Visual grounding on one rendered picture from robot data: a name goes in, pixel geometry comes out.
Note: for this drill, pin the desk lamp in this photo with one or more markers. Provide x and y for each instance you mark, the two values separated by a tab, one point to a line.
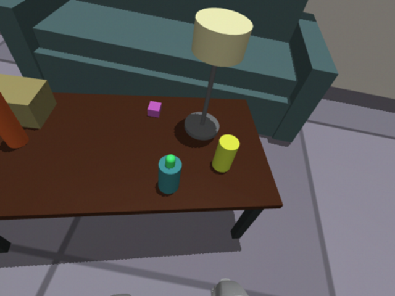
220	39

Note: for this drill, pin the coffee table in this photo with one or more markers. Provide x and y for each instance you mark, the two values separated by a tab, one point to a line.
98	155

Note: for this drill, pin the sofa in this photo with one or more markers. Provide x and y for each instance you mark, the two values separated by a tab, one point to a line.
143	48

